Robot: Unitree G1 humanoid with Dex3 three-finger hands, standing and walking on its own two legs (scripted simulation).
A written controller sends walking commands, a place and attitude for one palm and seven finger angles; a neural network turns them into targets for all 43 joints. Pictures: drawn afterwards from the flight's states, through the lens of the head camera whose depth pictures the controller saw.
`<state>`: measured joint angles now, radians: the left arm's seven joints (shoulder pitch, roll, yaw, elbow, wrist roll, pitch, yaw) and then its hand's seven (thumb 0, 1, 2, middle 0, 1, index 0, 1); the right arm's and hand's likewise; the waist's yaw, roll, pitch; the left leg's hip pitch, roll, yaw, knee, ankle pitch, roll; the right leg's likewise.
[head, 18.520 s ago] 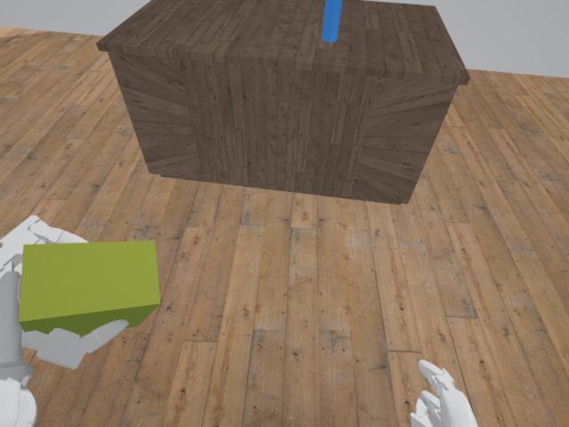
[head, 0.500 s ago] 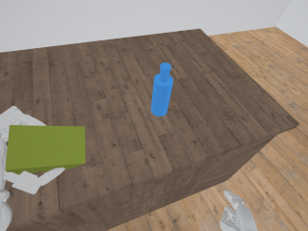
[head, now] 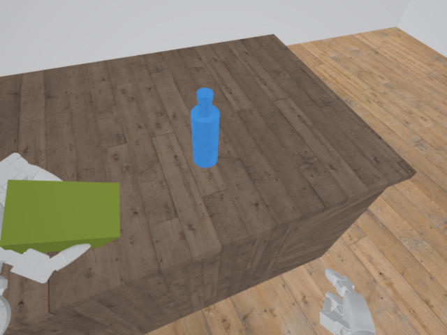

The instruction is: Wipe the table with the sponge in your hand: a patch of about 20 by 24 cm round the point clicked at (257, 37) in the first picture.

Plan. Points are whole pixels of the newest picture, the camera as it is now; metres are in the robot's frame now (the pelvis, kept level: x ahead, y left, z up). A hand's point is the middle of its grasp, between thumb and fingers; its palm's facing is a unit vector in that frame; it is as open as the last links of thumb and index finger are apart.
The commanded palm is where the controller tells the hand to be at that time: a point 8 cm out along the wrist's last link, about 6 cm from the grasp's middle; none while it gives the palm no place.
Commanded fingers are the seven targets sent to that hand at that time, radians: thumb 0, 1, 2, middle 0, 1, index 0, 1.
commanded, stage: shuffle to correct the standing spot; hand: left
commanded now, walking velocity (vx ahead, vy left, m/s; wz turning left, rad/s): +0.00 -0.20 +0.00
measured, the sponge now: (78, 219) +0.23 +0.21 +0.15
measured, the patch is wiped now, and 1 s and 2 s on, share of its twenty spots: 0.00 0.00 0.00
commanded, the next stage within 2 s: come to a stop and stand still in 0.02 s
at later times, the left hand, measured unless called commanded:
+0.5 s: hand out of the picture +0.23 +0.30 +0.20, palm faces +0.50 -0.72 -0.48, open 10.3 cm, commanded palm +0.14 +0.28 +0.18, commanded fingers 0.00 0.10 1.30 -1.20 -1.60 -1.20 -1.60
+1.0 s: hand out of the picture +0.14 +0.34 +0.17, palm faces +0.46 -0.82 -0.33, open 10.3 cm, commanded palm +0.08 +0.36 +0.18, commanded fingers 0.00 0.10 1.30 -1.20 -1.60 -1.20 -1.60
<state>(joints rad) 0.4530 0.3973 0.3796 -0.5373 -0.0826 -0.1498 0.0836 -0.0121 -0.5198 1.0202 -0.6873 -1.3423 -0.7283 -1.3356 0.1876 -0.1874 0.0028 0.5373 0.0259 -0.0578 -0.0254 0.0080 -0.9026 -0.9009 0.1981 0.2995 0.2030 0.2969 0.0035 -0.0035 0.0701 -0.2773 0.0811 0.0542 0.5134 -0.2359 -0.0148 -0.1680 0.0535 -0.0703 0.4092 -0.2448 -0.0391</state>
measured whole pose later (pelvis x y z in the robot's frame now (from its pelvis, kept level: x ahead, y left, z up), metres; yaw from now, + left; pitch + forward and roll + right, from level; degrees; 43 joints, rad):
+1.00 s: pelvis -0.07 +0.08 +0.00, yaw +1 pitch -4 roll -3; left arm 0.34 0.34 0.35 -0.45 0.00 -0.20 0.11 -0.01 -0.52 1.02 -0.68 -1.34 -0.73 -1.34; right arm 0.22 -0.18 0.05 0.59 0.02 -0.16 -0.02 0.01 -0.90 -0.90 0.20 0.30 0.20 0.30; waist 0.05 0.00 0.07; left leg -0.29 -0.02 0.11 0.49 -0.17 0.08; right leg -0.21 -0.02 0.00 0.46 -0.26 0.00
